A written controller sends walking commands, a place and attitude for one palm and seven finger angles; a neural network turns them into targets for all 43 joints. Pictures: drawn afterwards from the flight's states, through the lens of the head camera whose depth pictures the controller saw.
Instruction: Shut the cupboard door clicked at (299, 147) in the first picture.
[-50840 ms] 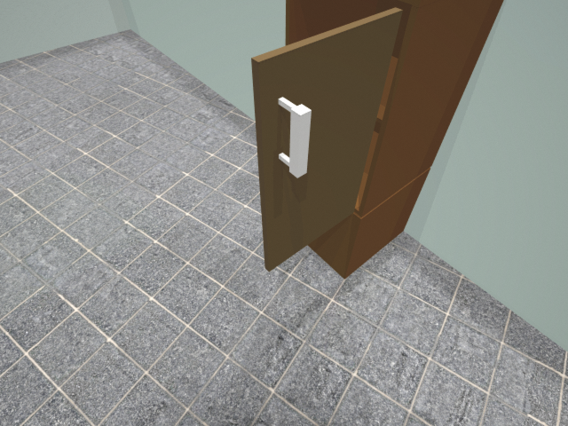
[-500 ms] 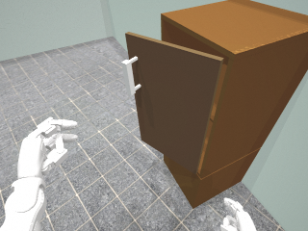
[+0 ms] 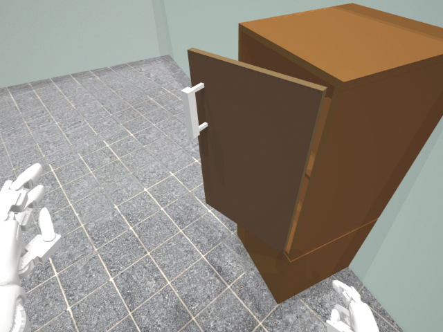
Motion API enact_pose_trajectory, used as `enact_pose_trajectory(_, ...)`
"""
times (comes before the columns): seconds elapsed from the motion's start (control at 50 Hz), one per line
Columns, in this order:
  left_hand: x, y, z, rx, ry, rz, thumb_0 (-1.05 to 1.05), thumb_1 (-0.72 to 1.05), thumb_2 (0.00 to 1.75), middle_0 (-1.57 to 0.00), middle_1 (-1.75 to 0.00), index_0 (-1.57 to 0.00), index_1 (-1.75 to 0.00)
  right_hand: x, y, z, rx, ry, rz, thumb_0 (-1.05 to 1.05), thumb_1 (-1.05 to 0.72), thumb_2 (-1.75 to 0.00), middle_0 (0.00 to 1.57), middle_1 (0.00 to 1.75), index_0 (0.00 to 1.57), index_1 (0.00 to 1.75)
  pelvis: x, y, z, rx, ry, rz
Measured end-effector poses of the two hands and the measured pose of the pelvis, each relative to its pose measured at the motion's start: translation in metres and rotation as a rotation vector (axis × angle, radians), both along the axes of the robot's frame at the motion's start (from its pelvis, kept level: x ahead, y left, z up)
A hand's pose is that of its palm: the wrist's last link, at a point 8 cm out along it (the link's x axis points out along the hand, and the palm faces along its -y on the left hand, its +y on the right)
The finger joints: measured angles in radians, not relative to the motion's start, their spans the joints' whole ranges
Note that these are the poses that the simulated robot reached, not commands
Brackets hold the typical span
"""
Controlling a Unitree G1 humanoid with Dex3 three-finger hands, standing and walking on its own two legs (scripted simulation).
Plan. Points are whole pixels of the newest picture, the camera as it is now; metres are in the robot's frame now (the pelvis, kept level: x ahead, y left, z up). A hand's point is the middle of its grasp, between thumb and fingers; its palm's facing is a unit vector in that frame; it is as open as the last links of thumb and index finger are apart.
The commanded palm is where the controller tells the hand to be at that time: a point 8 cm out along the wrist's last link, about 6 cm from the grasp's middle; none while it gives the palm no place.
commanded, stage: draw the hand back to the body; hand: left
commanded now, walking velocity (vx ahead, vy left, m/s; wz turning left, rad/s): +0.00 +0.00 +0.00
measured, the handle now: (196, 110) +0.62 +0.15 +0.10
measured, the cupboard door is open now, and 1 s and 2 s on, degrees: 25 25 25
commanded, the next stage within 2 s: step back with the hand held close in 0.08 s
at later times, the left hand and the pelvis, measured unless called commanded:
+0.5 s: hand (56, 233) +0.20 +0.27 +0.15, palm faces +0.35 -0.80 -0.49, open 7.4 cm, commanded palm +0.14 +0.31 +0.17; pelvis -0.01 +0.01 +0.00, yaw -2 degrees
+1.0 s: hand out of the picture +0.11 +0.30 +0.15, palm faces +0.46 -0.77 -0.44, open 7.4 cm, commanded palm +0.05 +0.33 +0.17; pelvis -0.08 +0.03 -0.02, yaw +0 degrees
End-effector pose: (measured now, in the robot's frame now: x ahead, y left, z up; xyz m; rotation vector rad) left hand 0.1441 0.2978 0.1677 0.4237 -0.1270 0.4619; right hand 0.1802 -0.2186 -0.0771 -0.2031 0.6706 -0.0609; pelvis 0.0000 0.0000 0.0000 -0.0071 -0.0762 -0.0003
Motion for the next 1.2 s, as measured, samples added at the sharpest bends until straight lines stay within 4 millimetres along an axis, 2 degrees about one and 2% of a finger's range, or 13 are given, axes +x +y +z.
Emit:
enact_pose_trajectory(0.16,0.003,-0.001,0.005,0.018,-0.001,-0.017,0.02,0.89,0.89,-0.21,-0.3,-0.21,-0.31,-0.003,0.004,0.0,0.017,0.001,0.001,0.02,-0.9,-0.9,0.2,0.3,0.2,0.3,0.0,-0.001,0.0,-0.001,-0.002,-0.007)
enact_pose_trajectory(0.3,0.005,0.003,0.009,0.063,-0.002,-0.021,0.02,0.89,0.89,-0.21,-0.3,-0.21,-0.3,-0.011,-0.003,-0.007,0.009,0.047,-0.024,0.02,-0.9,-0.9,0.2,0.3,0.2,0.3,-0.001,0.001,0.0,-0.014,0.033,-0.008)
enact_pose_trajectory(0.44,0.013,0.007,0.006,0.106,0.043,-0.08,0.02,0.89,0.89,-0.2,-0.3,-0.21,-0.3,-0.024,-0.015,-0.009,-0.02,0.092,-0.11,0.02,-0.9,-0.9,0.2,0.3,0.2,0.3,-0.006,0.011,-0.002,-0.011,0.078,-0.025)
enact_pose_trajectory(0.54,0.011,0.011,0.005,0.13,0.056,-0.12,0.02,0.89,0.89,-0.21,-0.3,-0.21,-0.3,-0.037,-0.017,-0.004,-0.042,0.099,-0.153,0.02,-0.9,-0.9,0.2,0.3,0.2,0.3,-0.016,0.017,-0.004,-0.008,0.087,-0.036)
enact_pose_trajectory(0.72,-0.019,0.026,0.005,0.145,-0.002,-0.13,0.02,0.89,0.89,-0.21,-0.3,-0.21,-0.3,-0.067,-0.005,0.004,-0.074,0.074,-0.154,0.02,-0.9,-0.9,0.2,0.3,0.2,0.3,-0.043,0.028,-0.008,-0.019,0.085,-0.036)
enact_pose_trajectory(0.88,-0.052,0.04,0.0,0.162,-0.075,-0.079,0.02,0.89,0.89,-0.21,-0.3,-0.21,-0.3,-0.095,0.009,-0.004,-0.091,0.067,-0.109,0.02,-0.9,-0.9,0.2,0.3,0.2,0.3,-0.069,0.033,-0.017,-0.03,0.073,-0.012)
enact_pose_trajectory(1.04,-0.08,0.038,0.002,0.175,-0.154,-0.061,0.02,0.89,0.89,-0.21,-0.3,-0.21,-0.3,-0.117,0.016,-0.016,-0.087,0.081,-0.066,0.02,-0.9,-0.89,0.2,0.3,0.2,0.3,-0.089,0.031,-0.025,-0.036,0.057,0.007)
enact_pose_trajectory(1.2,-0.09,0.036,0.006,0.18,-0.207,-0.104,0.02,0.89,0.89,-0.21,-0.3,-0.21,-0.3,-0.137,0.016,-0.015,-0.102,0.103,-0.069,0.02,-0.9,-0.89,0.2,0.3,0.2,0.3,-0.106,0.035,-0.025,-0.038,0.075,0.01)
